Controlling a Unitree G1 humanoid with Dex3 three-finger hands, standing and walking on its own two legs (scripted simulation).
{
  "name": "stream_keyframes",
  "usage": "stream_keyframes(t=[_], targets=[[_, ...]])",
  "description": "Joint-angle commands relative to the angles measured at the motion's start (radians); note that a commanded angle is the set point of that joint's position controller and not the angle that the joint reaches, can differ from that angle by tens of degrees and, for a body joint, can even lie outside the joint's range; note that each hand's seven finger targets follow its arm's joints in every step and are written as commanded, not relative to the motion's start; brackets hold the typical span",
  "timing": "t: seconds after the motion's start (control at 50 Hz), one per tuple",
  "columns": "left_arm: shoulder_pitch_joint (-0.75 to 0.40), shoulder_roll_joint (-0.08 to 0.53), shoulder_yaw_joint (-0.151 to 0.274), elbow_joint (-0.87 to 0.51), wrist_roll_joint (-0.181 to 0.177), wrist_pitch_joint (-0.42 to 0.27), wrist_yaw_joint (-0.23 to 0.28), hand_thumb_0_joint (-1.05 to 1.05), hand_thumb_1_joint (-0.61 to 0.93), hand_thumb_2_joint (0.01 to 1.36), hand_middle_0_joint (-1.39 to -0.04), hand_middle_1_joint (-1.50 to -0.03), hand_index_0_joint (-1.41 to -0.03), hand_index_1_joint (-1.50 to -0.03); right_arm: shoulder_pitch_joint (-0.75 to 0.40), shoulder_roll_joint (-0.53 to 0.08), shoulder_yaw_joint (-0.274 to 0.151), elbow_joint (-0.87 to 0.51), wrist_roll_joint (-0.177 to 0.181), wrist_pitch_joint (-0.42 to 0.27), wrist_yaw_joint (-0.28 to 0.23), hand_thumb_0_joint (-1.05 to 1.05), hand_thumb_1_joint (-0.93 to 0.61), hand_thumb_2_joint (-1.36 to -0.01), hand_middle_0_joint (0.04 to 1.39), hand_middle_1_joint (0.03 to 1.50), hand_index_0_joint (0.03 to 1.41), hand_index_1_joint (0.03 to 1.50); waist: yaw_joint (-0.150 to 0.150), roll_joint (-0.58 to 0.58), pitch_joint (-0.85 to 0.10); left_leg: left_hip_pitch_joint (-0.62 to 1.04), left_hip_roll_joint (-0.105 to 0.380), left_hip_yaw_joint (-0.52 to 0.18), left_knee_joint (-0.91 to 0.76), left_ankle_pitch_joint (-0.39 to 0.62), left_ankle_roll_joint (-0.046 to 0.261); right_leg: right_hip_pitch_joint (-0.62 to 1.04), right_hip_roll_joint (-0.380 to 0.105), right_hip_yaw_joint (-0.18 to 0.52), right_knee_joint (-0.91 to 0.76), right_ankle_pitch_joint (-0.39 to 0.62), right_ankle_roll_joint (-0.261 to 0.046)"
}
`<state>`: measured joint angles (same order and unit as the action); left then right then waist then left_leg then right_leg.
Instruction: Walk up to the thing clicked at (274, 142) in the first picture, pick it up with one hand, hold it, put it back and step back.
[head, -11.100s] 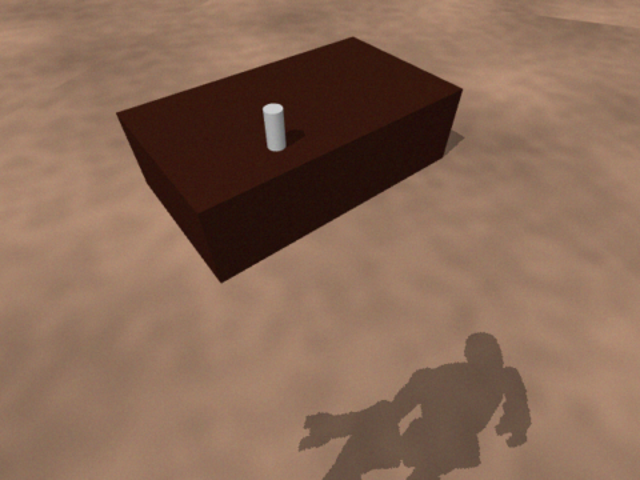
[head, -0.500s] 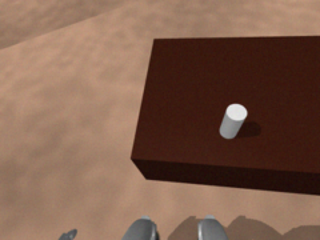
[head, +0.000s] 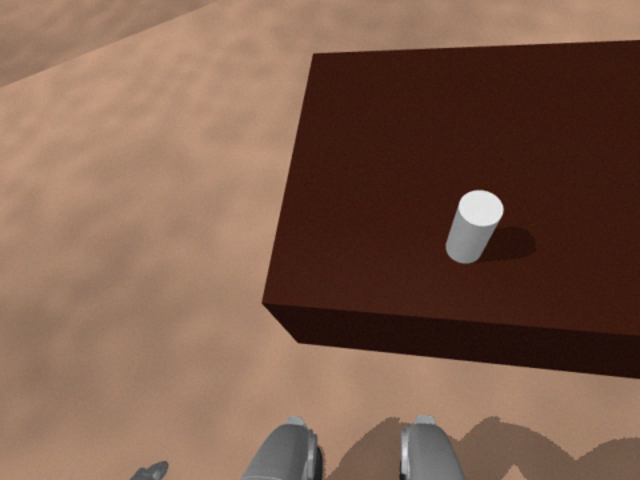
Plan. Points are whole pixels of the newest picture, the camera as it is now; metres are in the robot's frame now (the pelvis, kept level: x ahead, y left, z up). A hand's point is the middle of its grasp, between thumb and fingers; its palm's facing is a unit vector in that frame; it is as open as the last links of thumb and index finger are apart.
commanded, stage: approach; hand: right
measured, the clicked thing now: (471, 229) +0.54 -0.20 -0.23
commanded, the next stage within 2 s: close in in 0.44 s
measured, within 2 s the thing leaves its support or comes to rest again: neither
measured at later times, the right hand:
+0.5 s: hand (544, 245) +0.49 -0.31 -0.18, palm faces +0.15 +0.99 +0.02, open 17.5 cm
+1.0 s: hand (485, 243) +0.51 -0.22 -0.22, palm faces +0.15 +0.99 -0.01, open 17.2 cm
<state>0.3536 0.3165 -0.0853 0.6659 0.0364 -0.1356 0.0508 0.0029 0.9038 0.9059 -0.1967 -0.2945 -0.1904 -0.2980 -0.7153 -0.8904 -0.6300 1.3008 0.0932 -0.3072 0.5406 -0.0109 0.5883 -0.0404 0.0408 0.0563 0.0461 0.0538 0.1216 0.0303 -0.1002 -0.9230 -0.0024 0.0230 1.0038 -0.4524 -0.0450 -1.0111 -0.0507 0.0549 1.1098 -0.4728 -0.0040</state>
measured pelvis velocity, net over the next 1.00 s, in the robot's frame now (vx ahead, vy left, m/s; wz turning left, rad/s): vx -0.07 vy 0.02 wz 0.09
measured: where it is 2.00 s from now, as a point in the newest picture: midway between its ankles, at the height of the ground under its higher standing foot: outside the picture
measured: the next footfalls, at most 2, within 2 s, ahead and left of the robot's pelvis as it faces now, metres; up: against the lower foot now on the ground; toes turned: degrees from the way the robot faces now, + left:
none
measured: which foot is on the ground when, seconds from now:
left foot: down 0.00-1.00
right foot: down 0.00-1.00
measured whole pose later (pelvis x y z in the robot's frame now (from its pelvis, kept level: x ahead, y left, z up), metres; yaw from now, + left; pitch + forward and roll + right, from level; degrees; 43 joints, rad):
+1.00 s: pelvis -0.07 +0.02 -0.26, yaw +5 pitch +36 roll +7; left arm 0.24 0.30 -0.09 0.61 0.06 0.03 -0.04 0.00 0.91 0.90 -0.19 -0.29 -0.19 -0.29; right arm -1.06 -0.75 -0.59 1.13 0.01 -0.33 0.24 -0.01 0.45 0.00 0.08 0.03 0.06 0.03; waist 0.23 -0.03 -0.14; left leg -1.99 -0.03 0.05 2.02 -0.66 -0.04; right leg -2.07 -0.04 0.14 2.08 -0.65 0.03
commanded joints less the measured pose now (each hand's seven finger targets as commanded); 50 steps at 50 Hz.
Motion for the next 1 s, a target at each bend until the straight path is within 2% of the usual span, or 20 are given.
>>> stream_keyframes(t=[0.0,0.08,0.18,0.24,0.3,0.4,0.48,0.56,0.62,0.66,0.68,0.7,0.72,0.76,0.78,0.8,0.86,0.88,0.92,0.98], targets=[[0.085,0.205,0.069,-0.064,0.003,-0.029,-0.002,0.000,0.879,0.913,-0.189,-0.292,-0.180,-0.302,-0.305,-0.232,-0.010,-0.105,0.061,-0.140,0.012,0.000,0.611,-0.057,0.029,0.057,0.038,0.056,0.015,-0.165,-0.282,-0.108,-0.028,0.023,0.033,0.143,0.072,0.199,-0.007,0.033,-0.033,0.231,-0.019],[0.078,0.201,0.052,-0.078,0.015,-0.033,-0.012,0.000,0.875,0.919,-0.184,-0.292,-0.173,-0.304,-0.347,-0.209,-0.024,-0.145,0.100,-0.232,0.037,0.000,0.611,-0.049,0.039,0.051,0.044,0.051,0.015,-0.247,-0.411,-0.274,-0.032,0.029,0.184,0.100,0.071,0.155,-0.016,0.048,0.100,0.256,-0.010],[0.067,0.217,0.032,-0.090,0.025,-0.017,-0.016,0.000,0.893,0.912,-0.177,-0.292,-0.170,-0.299,-0.390,-0.286,-0.098,-0.179,0.119,-0.288,0.045,0.000,0.590,-0.019,0.058,0.039,0.054,0.039,0.010,-0.294,-0.543,-0.439,-0.031,0.044,0.374,0.097,0.071,0.041,-0.023,0.078,0.275,0.318,-0.002],[0.059,0.223,0.028,-0.093,0.037,0.002,-0.017,0.000,0.903,0.904,-0.175,-0.290,-0.171,-0.294,-0.447,-0.367,-0.149,-0.217,0.088,-0.299,0.033,0.000,0.580,-0.011,0.062,0.036,0.056,0.036,-0.002,-0.346,-0.612,-0.519,-0.030,0.047,0.475,0.101,0.074,-0.012,-0.021,0.080,0.376,0.338,0.003],[0.053,0.227,0.034,-0.081,0.054,0.018,-0.025,0.000,0.908,0.906,-0.174,-0.286,-0.169,-0.291,-0.562,-0.409,-0.167,-0.248,0.048,-0.289,0.013,0.000,0.550,-0.015,0.064,0.036,0.056,0.036,0.018,-0.387,-0.686,-0.564,-0.028,0.044,0.558,0.136,0.070,-0.059,-0.021,0.070,0.487,0.342,-0.002],[0.065,0.235,0.040,-0.070,0.066,0.051,-0.050,0.000,0.911,0.902,-0.175,-0.290,-0.173,-0.291,-0.638,-0.408,-0.146,-0.267,-0.020,-0.244,-0.036,0.000,0.518,-0.021,0.065,0.036,0.055,0.036,0.047,-0.442,-0.818,-0.618,-0.028,0.053,0.665,0.145,0.070,-0.115,-0.017,0.062,0.604,0.329,0.003],[0.054,0.229,0.034,-0.062,0.067,0.074,-0.071,0.000,0.914,0.904,-0.182,-0.293,-0.181,-0.294,-0.656,-0.336,-0.103,-0.198,-0.039,-0.210,-0.078,0.000,0.519,-0.021,0.065,0.035,0.053,0.035,0.096,-0.368,-0.723,-0.696,-0.035,0.070,0.726,0.080,0.065,-0.321,-0.013,0.062,0.691,0.199,-0.010],[0.054,0.244,0.033,-0.085,0.065,0.105,-0.085,0.000,0.897,0.898,-0.184,-0.292,-0.184,-0.292,-0.665,-0.433,-0.140,-0.312,-0.067,-0.199,-0.117,0.000,0.497,-0.008,0.074,0.027,0.061,0.027,0.059,-0.423,-0.832,-0.667,-0.034,0.070,0.795,0.085,0.068,-0.358,-0.007,0.048,0.744,0.190,-0.009],[0.050,0.224,0.039,-0.094,0.056,0.122,-0.091,0.000,0.899,0.900,-0.183,-0.294,-0.185,-0.292,-0.684,-0.323,-0.102,-0.311,-0.050,-0.173,-0.150,0.000,0.488,0.000,0.077,0.023,0.061,0.023,0.080,-0.350,-0.780,-0.675,-0.037,0.080,0.809,0.034,0.064,-0.501,-0.004,0.042,0.766,0.070,-0.019],[0.057,0.231,0.052,-0.097,0.052,0.131,-0.090,0.000,0.900,0.901,-0.184,-0.295,-0.186,-0.293,-0.740,-0.356,-0.109,-0.449,-0.057,-0.169,-0.179,0.000,0.462,0.000,0.080,0.022,0.062,0.022,0.058,-0.409,-0.833,-0.695,-0.035,0.083,0.823,0.007,0.070,-0.463,-0.003,0.037,0.752,0.040,-0.011],[0.053,0.215,0.045,-0.100,0.046,0.138,-0.089,0.000,0.903,0.897,-0.183,-0.294,-0.186,-0.291,-0.785,-0.347,-0.074,-0.500,-0.069,-0.161,-0.193,0.000,0.443,0.000,0.082,0.021,0.063,0.021,0.056,-0.450,-0.859,-0.697,-0.036,0.077,0.818,-0.016,0.074,-0.441,0.000,0.031,0.738,0.011,-0.009],[0.047,0.237,0.066,-0.105,0.043,0.141,-0.088,0.000,0.910,0.894,-0.182,-0.296,-0.187,-0.290,-0.725,-0.292,-0.056,-0.422,-0.078,-0.134,-0.209,0.000,0.438,-0.002,0.080,0.021,0.061,0.021,0.066,-0.437,-0.818,-0.730,-0.036,0.086,0.819,-0.059,0.075,-0.439,-0.001,0.039,0.720,-0.034,-0.006],[0.039,0.227,0.076,-0.093,0.039,0.144,-0.087,0.000,0.910,0.896,-0.182,-0.297,-0.187,-0.293,-0.710,-0.199,0.006,-0.379,-0.083,-0.116,-0.221,0.000,0.428,-0.002,0.080,0.020,0.060,0.020,0.082,-0.409,-0.739,-0.779,-0.038,0.089,0.811,-0.106,0.075,-0.474,-0.001,0.044,0.707,-0.109,-0.010],[0.066,0.230,0.085,-0.080,0.037,0.149,-0.084,0.000,0.912,0.894,-0.182,-0.296,-0.187,-0.291,-0.770,-0.232,-0.011,-0.455,-0.083,-0.110,-0.256,0.000,0.424,-0.003,0.080,0.021,0.059,0.021,0.083,-0.404,-0.743,-0.766,-0.037,0.088,0.804,-0.108,0.073,-0.495,0.002,0.043,0.700,-0.137,-0.012],[0.057,0.224,0.080,-0.091,0.031,0.153,-0.082,0.000,0.909,0.896,-0.183,-0.294,-0.187,-0.291,-0.797,-0.262,-0.023,-0.515,-0.079,-0.109,-0.271,0.000,0.442,-0.004,0.078,0.023,0.058,0.023,0.065,-0.422,-0.757,-0.765,-0.037,0.081,0.803,-0.117,0.076,-0.497,0.005,0.040,0.692,-0.156,-0.013],[0.058,0.224,0.084,-0.091,0.026,0.155,-0.082,0.000,0.913,0.892,-0.184,-0.296,-0.188,-0.291,-0.790,-0.245,-0.006,-0.490,-0.081,-0.096,-0.282,0.000,0.451,0.000,0.081,0.021,0.060,0.021,0.072,-0.405,-0.737,-0.774,-0.038,0.079,0.791,-0.148,0.076,-0.509,0.006,0.036,0.687,-0.195,-0.015],[0.059,0.212,0.079,-0.083,0.023,0.158,-0.077,0.000,0.909,0.893,-0.185,-0.295,-0.189,-0.291,-0.763,-0.167,0.029,-0.436,-0.069,-0.084,-0.302,0.000,0.433,-0.004,0.079,0.023,0.058,0.023,0.105,-0.330,-0.644,-0.793,-0.039,0.083,0.779,-0.151,0.074,-0.583,0.006,0.036,0.698,-0.203,-0.025],[0.068,0.204,0.078,-0.076,0.024,0.155,-0.078,0.000,0.900,0.898,-0.185,-0.292,-0.185,-0.292,-0.695,-0.132,0.045,-0.360,-0.068,-0.074,-0.304,0.000,0.437,-0.004,0.079,0.024,0.058,0.024,0.102,-0.297,-0.616,-0.776,-0.042,0.083,0.772,-0.142,0.073,-0.617,0.007,0.026,0.708,-0.183,-0.028],[0.073,0.206,0.075,-0.080,0.022,0.159,-0.074,0.000,0.908,0.897,-0.188,-0.297,-0.191,-0.294,-0.699,-0.167,0.020,-0.387,-0.068,-0.077,-0.311,0.000,0.433,-0.013,0.074,0.026,0.056,0.026,0.099,-0.283,-0.608,-0.768,-0.039,0.078,0.771,-0.114,0.071,-0.620,0.006,0.022,0.718,-0.149,-0.031],[0.070,0.197,0.069,-0.091,0.026,0.161,-0.078,0.000,0.906,0.895,-0.191,-0.299,-0.194,-0.296,-0.664,-0.088,0.054,-0.346,-0.059,-0.080,-0.306,0.000,0.449,-0.021,0.069,0.030,0.052,0.030,0.104,-0.263,-0.599,-0.763,-0.040,0.078,0.785,-0.063,0.071,-0.625,0.005,0.022,0.735,-0.093,-0.033]])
